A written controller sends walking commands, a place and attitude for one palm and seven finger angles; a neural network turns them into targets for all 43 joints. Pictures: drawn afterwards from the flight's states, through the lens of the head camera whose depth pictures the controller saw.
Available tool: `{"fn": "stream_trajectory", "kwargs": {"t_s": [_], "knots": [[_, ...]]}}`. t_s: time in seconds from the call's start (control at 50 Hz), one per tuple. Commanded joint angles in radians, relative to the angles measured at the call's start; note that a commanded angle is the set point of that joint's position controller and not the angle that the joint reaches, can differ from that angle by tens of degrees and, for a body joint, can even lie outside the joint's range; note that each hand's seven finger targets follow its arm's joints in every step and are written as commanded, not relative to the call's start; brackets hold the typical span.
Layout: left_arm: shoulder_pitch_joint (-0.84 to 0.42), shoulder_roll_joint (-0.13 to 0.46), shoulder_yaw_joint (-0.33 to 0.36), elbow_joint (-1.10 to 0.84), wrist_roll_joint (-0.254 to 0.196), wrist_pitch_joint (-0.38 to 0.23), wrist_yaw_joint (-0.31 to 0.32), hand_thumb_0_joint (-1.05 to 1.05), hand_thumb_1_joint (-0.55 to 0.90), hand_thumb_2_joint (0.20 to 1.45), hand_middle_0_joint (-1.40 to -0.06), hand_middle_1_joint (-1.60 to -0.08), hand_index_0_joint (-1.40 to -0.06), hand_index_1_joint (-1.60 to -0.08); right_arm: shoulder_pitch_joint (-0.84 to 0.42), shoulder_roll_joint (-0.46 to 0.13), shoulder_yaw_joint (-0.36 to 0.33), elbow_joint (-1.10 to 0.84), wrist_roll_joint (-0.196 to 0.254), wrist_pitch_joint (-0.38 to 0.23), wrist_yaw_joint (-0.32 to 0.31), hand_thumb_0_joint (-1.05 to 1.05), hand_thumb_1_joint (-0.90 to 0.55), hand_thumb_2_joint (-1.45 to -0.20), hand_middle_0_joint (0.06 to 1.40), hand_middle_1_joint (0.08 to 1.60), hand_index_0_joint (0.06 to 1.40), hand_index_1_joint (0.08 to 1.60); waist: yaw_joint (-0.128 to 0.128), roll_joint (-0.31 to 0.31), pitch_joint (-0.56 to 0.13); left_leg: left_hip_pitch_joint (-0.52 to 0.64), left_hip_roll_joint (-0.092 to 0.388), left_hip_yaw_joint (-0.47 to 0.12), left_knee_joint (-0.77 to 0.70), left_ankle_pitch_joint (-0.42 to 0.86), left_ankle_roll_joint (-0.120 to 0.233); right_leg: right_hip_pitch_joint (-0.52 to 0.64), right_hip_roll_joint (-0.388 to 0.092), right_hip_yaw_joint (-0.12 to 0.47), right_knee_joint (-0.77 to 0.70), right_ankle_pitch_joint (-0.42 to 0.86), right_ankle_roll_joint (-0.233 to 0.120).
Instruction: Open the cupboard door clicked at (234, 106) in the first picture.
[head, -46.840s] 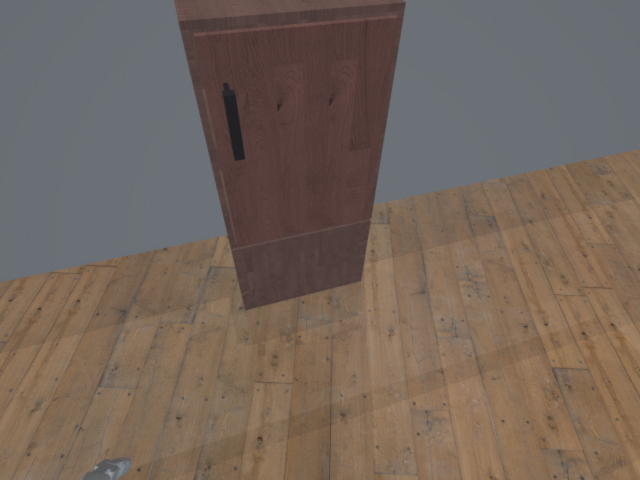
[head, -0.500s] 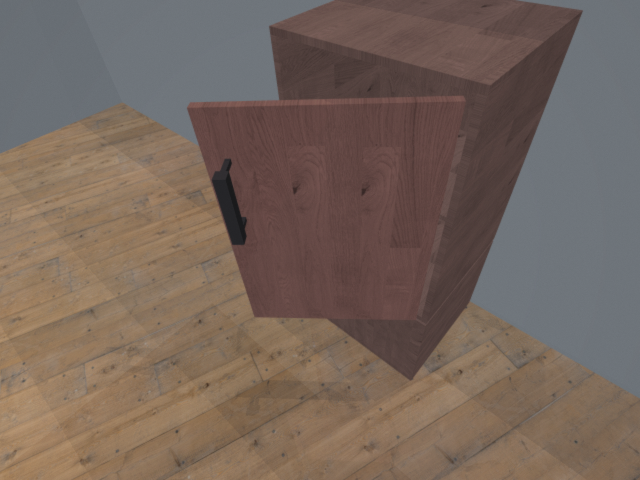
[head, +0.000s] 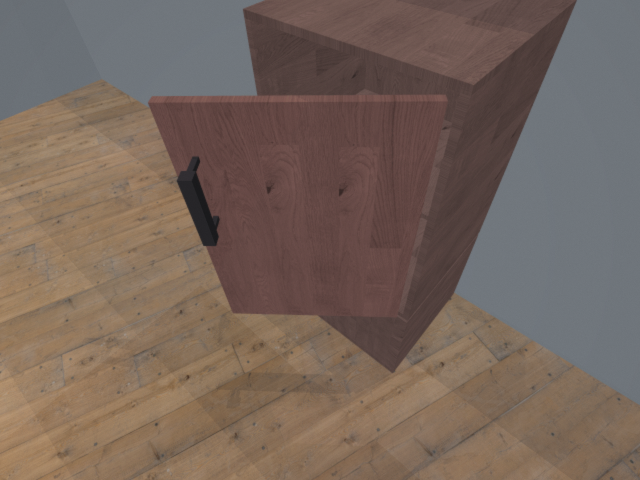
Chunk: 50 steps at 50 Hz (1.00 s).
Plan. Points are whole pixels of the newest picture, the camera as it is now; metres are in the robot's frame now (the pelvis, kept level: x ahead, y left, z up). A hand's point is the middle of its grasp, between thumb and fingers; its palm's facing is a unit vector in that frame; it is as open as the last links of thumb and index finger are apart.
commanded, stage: come to a stop and stand still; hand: left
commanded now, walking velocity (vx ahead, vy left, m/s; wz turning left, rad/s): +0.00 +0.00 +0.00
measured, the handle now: (202, 202) +0.53 +0.23 +0.02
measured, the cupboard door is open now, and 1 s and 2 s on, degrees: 39 39 39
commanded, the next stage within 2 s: look again from close up in 0.52 s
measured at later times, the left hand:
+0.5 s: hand out of the picture +0.04 +0.17 -0.17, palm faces +0.02 -0.97 -0.23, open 7.3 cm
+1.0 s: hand out of the picture +0.03 +0.16 -0.17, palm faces +0.02 -0.98 -0.21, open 7.3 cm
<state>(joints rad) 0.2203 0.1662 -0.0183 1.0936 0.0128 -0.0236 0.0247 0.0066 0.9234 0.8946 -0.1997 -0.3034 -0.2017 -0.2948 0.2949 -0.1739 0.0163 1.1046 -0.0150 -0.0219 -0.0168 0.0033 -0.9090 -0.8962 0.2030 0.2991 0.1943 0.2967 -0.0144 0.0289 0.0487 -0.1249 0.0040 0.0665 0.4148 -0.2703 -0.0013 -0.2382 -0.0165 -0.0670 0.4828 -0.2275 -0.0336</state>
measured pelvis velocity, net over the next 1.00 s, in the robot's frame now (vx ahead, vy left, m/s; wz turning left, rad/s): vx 0.02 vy -0.01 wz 0.01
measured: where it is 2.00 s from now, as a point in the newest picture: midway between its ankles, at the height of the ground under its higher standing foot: outside the picture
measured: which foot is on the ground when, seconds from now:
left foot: down 0.00-1.00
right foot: down 0.00-1.00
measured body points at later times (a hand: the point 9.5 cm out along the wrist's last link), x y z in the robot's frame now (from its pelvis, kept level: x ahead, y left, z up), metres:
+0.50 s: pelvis +0.02 -0.02 +0.00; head +0.04 -0.03 +0.45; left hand +0.04 +0.22 -0.15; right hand +0.03 -0.24 -0.17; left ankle -0.03 +0.12 -0.74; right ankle +0.02 -0.09 -0.74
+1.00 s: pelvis +0.02 -0.01 +0.00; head +0.03 -0.02 +0.45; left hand +0.03 +0.21 -0.15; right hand +0.01 -0.23 -0.16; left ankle -0.03 +0.12 -0.74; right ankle +0.02 -0.09 -0.74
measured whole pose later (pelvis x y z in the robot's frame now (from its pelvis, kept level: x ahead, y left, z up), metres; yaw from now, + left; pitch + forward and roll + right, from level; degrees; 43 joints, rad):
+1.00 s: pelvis +0.02 -0.01 +0.00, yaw +0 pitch -1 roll +1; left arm 0.25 0.16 0.00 1.12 0.01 -0.02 0.03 0.00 0.92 0.89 -0.20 -0.30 -0.20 -0.29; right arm 0.28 -0.14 0.01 1.15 -0.01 -0.02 -0.03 0.00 -0.91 -0.90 0.20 0.30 0.19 0.30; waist 0.00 0.01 0.05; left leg -0.09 0.04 0.05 0.39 -0.28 -0.03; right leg -0.19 0.02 -0.09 0.43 -0.23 -0.06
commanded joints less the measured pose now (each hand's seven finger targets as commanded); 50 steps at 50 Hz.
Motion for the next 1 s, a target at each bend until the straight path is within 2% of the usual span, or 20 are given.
{"fn": "stream_trajectory", "kwargs": {"t_s": [0.0, 0.02, 0.12, 0.26, 0.38, 0.42, 0.46, 0.56, 0.64, 0.7, 0.86, 0.92, 0.98], "knots": [[0.042, 0.133, 0.032, -0.03, -0.004, -0.012, 0.006, 0.0, 0.9, 0.9, -0.2, -0.3, -0.2, -0.3, 0.055, -0.08, -0.015, -0.022, -0.002, -0.014, -0.01, 0.0, -0.9, -0.9, 0.2, 0.3, 0.2, 0.3, 0.018, -0.026, -0.003, -0.087, 0.093, -0.079, -0.082, 0.111, 0.024, 0.07, -0.115, 0.122, -0.097, 0.124, -0.022], [0.043, 0.131, 0.032, -0.03, -0.004, -0.013, 0.006, 0.0, 0.9, 0.9, -0.2, -0.3, -0.2, -0.3, 0.056, -0.079, -0.015, -0.021, -0.002, -0.014, -0.01, 0.0, -0.9, -0.9, 0.2, 0.3, 0.2, 0.3, 0.018, -0.044, -0.011, -0.085, 0.091, -0.08, -0.079, 0.113, 0.023, 0.076, -0.115, 0.128, -0.099, 0.132, -0.023], [0.035, 0.13, 0.035, -0.028, -0.004, -0.015, 0.007, 0.0, 0.9, 0.9, -0.2, -0.3, -0.2, -0.3, 0.058, -0.078, -0.018, -0.012, -0.002, -0.014, -0.013, 0.0, -0.9, -0.9, 0.2, 0.3, 0.2, 0.3, 0.016, -0.059, -0.017, -0.069, 0.094, -0.075, -0.075, 0.137, 0.019, 0.088, -0.117, 0.119, -0.097, 0.19, -0.024], [0.037, 0.126, 0.038, -0.027, -0.003, -0.015, 0.008, 0.0, 0.9, 0.9, -0.2, -0.3, -0.2, -0.3, 0.048, -0.074, -0.022, -0.004, -0.002, -0.013, -0.016, 0.0, -0.9, -0.9, 0.2, 0.3, 0.2, 0.3, 0.015, -0.031, -0.024, -0.044, 0.1, -0.069, -0.072, 0.169, 0.015, 0.092, -0.112, 0.118, -0.098, 0.237, -0.024], [0.044, 0.129, 0.039, -0.023, -0.003, -0.016, 0.01, 0.0, 0.9, 0.9, -0.2, -0.3, -0.2, -0.3, 0.039, -0.08, -0.024, -0.003, -0.001, -0.013, -0.02, 0.0, -0.9, -0.9, 0.2, 0.3, 0.2, 0.3, 0.016, -0.034, -0.032, -0.029, 0.104, -0.068, -0.069, 0.186, 0.013, 0.107, -0.113, 0.118, -0.096, 0.289, -0.024], [0.045, 0.128, 0.039, -0.02, -0.003, -0.015, 0.009, 0.0, 0.9, 0.9, -0.2, -0.3, -0.2, -0.3, 0.037, -0.08, -0.023, -0.002, -0.001, -0.012, -0.021, 0.0, -0.9, -0.9, 0.2, 0.3, 0.2, 0.3, 0.016, -0.027, -0.033, -0.023, 0.106, -0.068, -0.074, 0.18, 0.014, 0.104, -0.111, 0.117, -0.101, 0.271, -0.025], [0.046, 0.122, 0.038, -0.018, -0.002, -0.013, 0.01, 0.0, 0.9, 0.9, -0.2, -0.3, -0.2, -0.3, 0.037, -0.074, -0.023, 0.002, -0.001, -0.011, -0.022, 0.0, -0.9, -0.9, 0.2, 0.3, 0.2, 0.3, 0.016, -0.037, -0.004, -0.03, 0.106, -0.066, -0.08, 0.169, 0.013, 0.089, -0.108, 0.114, -0.107, 0.254, -0.024], [0.054, 0.121, 0.037, -0.014, -0.002, -0.012, 0.009, 0.0, 0.9, 0.9, -0.2, -0.3, -0.2, -0.3, 0.032, -0.073, -0.022, 0.005, -0.001, -0.01, -0.021, 0.0, -0.9, -0.9, 0.2, 0.3, 0.2, 0.3, 0.018, -0.029, -0.001, -0.028, 0.104, -0.066, -0.082, 0.155, 0.013, 0.086, -0.106, 0.118, -0.121, 0.223, -0.022], [0.06, 0.118, 0.038, -0.014, -0.001, -0.013, 0.009, 0.0, 0.9, 0.9, -0.2, -0.3, -0.2, -0.3, 0.038, -0.063, -0.022, 0.007, 0.0, -0.01, -0.022, 0.0, -0.9, -0.9, 0.2, 0.3, 0.2, 0.3, 0.018, -0.057, -0.001, -0.03, 0.104, -0.064, -0.087, 0.147, 0.014, 0.094, -0.106, 0.119, -0.13, 0.223, -0.022], [0.06, 0.12, 0.038, -0.012, -0.003, -0.013, 0.009, 0.0, 0.9, 0.9, -0.2, -0.3, -0.2, -0.3, 0.037, -0.071, -0.022, 0.008, -0.001, -0.01, -0.022, 0.0, -0.9, -0.9, 0.2, 0.3, 0.2, 0.3, 0.019, -0.027, -0.003, -0.033, 0.103, -0.067, -0.087, 0.14, 0.012, 0.09, -0.106, 0.123, -0.13, 0.2, -0.024], [0.064, 0.112, 0.038, -0.01, -0.002, -0.01, 0.008, 0.0, 0.9, 0.9, -0.2, -0.3, -0.2, -0.3, 0.052, -0.061, -0.021, 0.016, -0.001, -0.009, -0.022, 0.0, -0.9, -0.9, 0.2, 0.3, 0.2, 0.3, 0.02, -0.033, 0.014, -0.048, 0.103, -0.066, -0.093, 0.116, 0.014, 0.08, -0.101, 0.119, -0.14, 0.143, -0.022], [0.069, 0.112, 0.038, -0.009, -0.004, -0.012, 0.008, 0.0, 0.9, 0.9, -0.2, -0.3, -0.2, -0.3, 0.054, -0.06, -0.021, 0.018, -0.001, -0.012, -0.022, 0.0, -0.9, -0.9, 0.2, 0.3, 0.2, 0.3, 0.022, -0.032, -0.006, -0.042, 0.103, -0.069, -0.09, 0.131, 0.015, 0.094, -0.103, 0.118, -0.133, 0.163, -0.024], [0.071, 0.107, 0.038, -0.009, -0.003, -0.011, 0.008, 0.0, 0.9, 0.9, -0.2, -0.3, -0.2, -0.3, 0.059, -0.057, -0.021, 0.021, -0.001, -0.012, -0.022, 0.0, -0.9, -0.9, 0.2, 0.3, 0.2, 0.3, 0.022, -0.039, 0.008, -0.052, 0.103, -0.069, -0.09, 0.133, 0.014, 0.09, -0.103, 0.115, -0.13, 0.171, -0.024]]}}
